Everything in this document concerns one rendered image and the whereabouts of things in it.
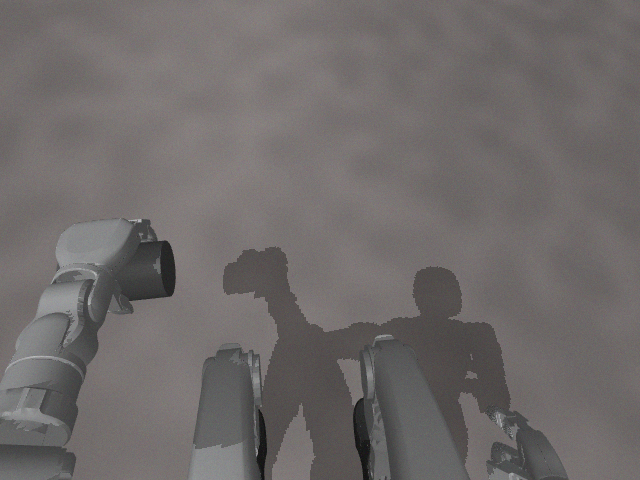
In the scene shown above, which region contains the can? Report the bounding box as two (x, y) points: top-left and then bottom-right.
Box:
(56, 241), (176, 301)

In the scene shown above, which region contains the right robot foot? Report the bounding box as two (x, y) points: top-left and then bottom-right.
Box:
(353, 398), (386, 480)

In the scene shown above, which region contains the right robot hand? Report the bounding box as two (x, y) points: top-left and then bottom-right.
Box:
(486, 405), (569, 480)

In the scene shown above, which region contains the left robot hand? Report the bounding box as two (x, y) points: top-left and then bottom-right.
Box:
(55, 218), (158, 315)

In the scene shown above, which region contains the left robot arm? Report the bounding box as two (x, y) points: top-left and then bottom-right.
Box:
(0, 263), (115, 480)

